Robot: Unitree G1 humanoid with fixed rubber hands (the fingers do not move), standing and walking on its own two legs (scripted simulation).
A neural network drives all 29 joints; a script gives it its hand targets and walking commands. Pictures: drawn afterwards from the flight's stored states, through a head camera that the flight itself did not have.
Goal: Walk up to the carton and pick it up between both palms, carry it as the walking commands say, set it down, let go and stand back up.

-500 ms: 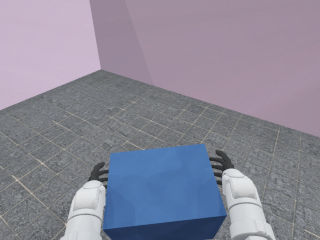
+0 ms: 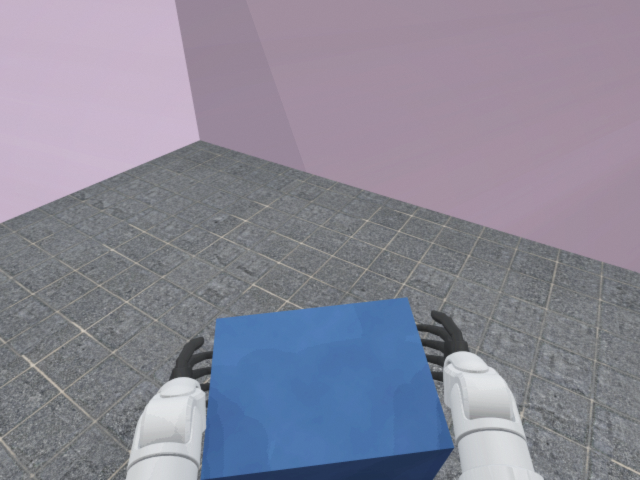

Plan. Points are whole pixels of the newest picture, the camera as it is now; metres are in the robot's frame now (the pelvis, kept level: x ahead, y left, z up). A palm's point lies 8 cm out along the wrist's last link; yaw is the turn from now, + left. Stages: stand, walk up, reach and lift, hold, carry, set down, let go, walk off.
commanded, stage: hold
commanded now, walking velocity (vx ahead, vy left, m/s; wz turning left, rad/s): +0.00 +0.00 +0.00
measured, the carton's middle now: (322, 405) +0.28 +0.00 -0.05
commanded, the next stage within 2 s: carry in 0.26 s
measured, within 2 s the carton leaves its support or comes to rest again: neither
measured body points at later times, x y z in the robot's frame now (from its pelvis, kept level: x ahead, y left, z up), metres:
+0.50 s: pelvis -0.05 +0.00 -0.03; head -0.11 +0.01 +0.42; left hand +0.24 +0.19 +0.02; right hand +0.26 -0.17 +0.05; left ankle +0.00 +0.12 -0.75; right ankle +0.01 -0.13 -0.75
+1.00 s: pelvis -0.17 -0.03 -0.02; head -0.19 -0.04 +0.43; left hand +0.04 +0.21 +0.04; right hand +0.17 -0.13 +0.06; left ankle -0.18 +0.09 -0.69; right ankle -0.08 -0.11 -0.75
